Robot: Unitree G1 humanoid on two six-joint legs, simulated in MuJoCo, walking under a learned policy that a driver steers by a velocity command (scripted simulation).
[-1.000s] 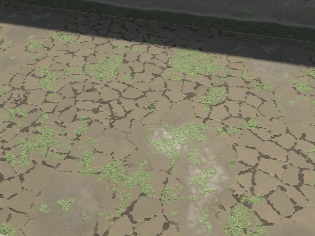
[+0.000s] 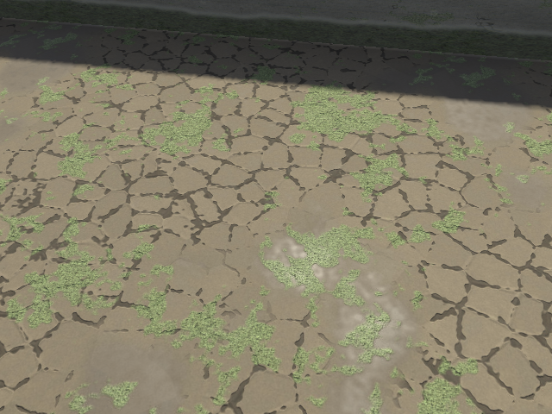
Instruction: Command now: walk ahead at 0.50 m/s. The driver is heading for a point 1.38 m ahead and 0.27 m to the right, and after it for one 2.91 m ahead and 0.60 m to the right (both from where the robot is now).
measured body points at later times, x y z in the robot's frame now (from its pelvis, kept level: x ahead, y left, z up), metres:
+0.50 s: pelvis +0.03 -0.01 -0.01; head +0.02 -0.01 +0.44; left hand +0.22 +0.19 -0.09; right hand +0.22 -0.22 -0.09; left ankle +0.03 +0.08 -0.73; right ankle +0.00 -0.11 -0.73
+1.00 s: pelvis +0.03 +0.00 -0.01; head +0.02 +0.00 +0.44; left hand +0.24 +0.19 -0.09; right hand +0.22 -0.20 -0.09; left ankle +0.03 +0.08 -0.73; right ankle +0.00 -0.11 -0.73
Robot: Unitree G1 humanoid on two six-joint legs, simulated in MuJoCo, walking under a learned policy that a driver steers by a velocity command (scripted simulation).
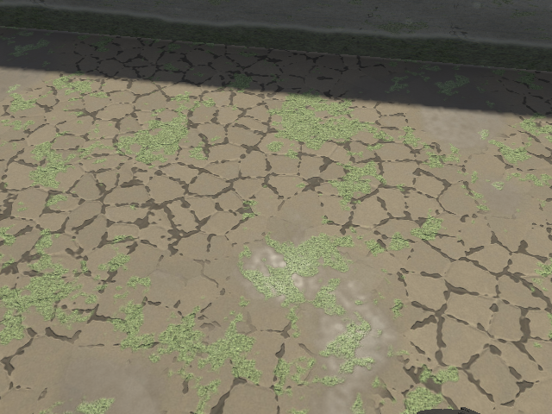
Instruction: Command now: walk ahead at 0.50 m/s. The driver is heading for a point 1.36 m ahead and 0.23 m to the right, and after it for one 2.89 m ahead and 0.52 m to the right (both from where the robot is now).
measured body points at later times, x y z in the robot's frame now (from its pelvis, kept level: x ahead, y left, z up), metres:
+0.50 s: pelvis +0.00 +0.01 +0.00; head +0.00 +0.01 +0.45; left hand +0.21 +0.20 -0.08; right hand +0.20 -0.19 -0.08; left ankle +0.00 +0.08 -0.72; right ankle -0.03 -0.11 -0.72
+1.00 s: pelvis +0.00 +0.01 +0.00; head +0.00 +0.01 +0.45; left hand +0.21 +0.20 -0.08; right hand +0.20 -0.18 -0.08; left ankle +0.00 +0.08 -0.72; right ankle -0.03 -0.11 -0.72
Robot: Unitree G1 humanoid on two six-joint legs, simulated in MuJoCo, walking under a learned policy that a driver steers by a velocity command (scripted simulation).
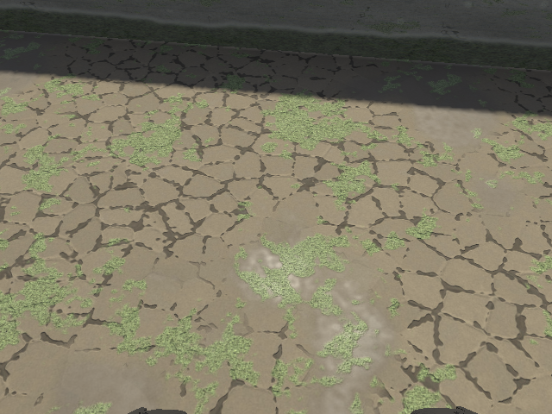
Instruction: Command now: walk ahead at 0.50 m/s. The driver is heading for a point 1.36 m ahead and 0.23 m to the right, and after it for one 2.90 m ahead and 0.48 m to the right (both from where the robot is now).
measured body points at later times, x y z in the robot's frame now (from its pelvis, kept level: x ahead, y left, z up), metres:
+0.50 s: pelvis +0.00 +0.00 +0.00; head -0.01 +0.00 +0.45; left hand +0.21 +0.19 -0.08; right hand +0.19 -0.19 -0.08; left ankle -0.01 +0.07 -0.72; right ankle -0.03 -0.12 -0.72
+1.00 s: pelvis +0.00 +0.00 +0.00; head -0.01 +0.00 +0.45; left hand +0.21 +0.19 -0.08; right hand +0.19 -0.19 -0.08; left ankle -0.01 +0.07 -0.72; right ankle -0.03 -0.12 -0.72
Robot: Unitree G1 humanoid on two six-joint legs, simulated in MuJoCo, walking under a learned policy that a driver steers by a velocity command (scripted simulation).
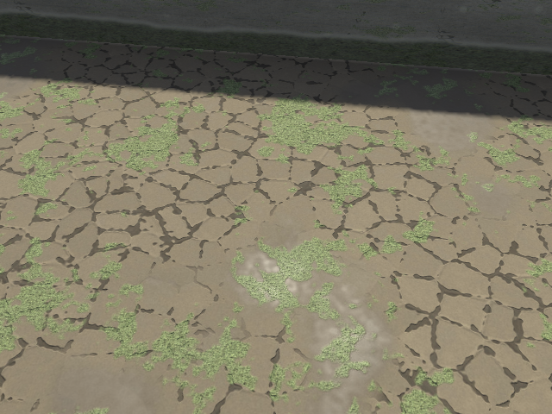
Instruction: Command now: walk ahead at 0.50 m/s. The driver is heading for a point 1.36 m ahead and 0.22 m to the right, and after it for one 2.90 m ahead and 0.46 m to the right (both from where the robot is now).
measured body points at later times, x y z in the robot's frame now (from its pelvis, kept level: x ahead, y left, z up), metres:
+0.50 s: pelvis +0.00 +0.00 +0.00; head -0.01 +0.00 +0.45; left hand +0.21 +0.19 -0.08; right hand +0.19 -0.19 -0.08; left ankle -0.01 +0.07 -0.72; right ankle -0.03 -0.13 -0.72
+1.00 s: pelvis +0.00 +0.00 +0.00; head -0.01 +0.00 +0.45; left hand +0.21 +0.19 -0.08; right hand +0.19 -0.19 -0.08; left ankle -0.01 +0.07 -0.72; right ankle -0.03 -0.13 -0.72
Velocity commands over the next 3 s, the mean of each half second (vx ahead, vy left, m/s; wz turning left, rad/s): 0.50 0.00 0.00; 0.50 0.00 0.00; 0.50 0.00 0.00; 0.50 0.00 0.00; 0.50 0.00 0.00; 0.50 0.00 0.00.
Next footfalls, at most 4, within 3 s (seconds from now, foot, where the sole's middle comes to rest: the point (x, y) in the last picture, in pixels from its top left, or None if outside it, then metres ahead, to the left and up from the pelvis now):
none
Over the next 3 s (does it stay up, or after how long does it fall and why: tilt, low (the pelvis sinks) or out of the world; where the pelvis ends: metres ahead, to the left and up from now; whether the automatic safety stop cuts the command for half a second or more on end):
stays up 0.00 0.00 0.00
